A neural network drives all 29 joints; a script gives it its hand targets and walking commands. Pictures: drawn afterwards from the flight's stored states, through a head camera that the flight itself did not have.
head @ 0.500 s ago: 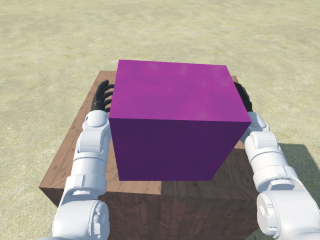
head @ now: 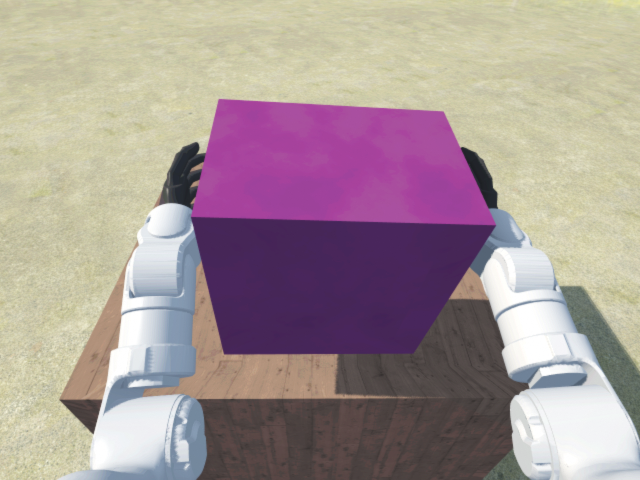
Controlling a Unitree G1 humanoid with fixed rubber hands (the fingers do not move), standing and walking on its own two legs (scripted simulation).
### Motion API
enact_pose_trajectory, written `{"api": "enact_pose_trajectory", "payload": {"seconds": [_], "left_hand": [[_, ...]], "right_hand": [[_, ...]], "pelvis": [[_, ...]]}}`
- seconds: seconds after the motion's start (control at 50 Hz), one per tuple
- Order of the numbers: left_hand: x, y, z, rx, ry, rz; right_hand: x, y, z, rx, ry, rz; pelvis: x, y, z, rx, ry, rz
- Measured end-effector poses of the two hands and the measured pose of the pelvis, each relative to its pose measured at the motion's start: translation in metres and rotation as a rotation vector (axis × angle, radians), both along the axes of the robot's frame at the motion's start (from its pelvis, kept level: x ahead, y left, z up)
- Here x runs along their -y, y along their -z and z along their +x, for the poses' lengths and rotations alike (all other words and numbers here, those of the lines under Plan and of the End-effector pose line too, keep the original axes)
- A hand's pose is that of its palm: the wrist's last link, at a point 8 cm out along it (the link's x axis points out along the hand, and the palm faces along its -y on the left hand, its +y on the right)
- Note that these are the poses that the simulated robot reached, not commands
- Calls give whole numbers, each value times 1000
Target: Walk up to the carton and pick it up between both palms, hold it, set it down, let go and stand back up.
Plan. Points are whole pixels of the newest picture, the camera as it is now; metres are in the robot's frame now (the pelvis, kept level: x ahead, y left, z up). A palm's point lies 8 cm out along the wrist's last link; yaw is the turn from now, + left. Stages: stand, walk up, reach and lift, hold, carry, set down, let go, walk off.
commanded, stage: reach and lift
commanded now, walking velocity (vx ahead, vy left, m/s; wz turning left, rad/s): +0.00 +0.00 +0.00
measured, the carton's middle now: (326, 240) +0.37 +0.00 +0.13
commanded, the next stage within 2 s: hold in 1.32 s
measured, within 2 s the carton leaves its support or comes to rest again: neither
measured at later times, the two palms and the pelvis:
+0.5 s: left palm (179, 195) +0.36 +0.17 +0.22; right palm (493, 205) +0.35 -0.19 +0.20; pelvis -0.01 +0.00 +0.00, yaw -1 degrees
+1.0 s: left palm (166, 180) +0.37 +0.18 +0.23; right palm (491, 179) +0.36 -0.18 +0.24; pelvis +0.00 +0.00 +0.00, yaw -1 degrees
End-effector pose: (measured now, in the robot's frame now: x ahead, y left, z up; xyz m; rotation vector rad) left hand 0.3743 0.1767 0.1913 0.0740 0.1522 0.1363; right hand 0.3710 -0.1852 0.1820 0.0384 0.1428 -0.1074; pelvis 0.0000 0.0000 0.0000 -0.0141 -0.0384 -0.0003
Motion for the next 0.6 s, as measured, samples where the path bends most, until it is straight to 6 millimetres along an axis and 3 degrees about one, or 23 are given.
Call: {"api": "enact_pose_trajectory", "payload": {"seconds": [0.34, 0.6], "left_hand": [[7, -14, -11, -6, 25, -15], [6, -36, -8, 1, 21, -16]], "right_hand": [[7, -16, -18, -6, 26, 15], [6, -32, -12, 2, 19, 25]], "pelvis": [[0, 1, -7, 33, 12, 0], [5, 1, -14, 13, 12, 5]]}}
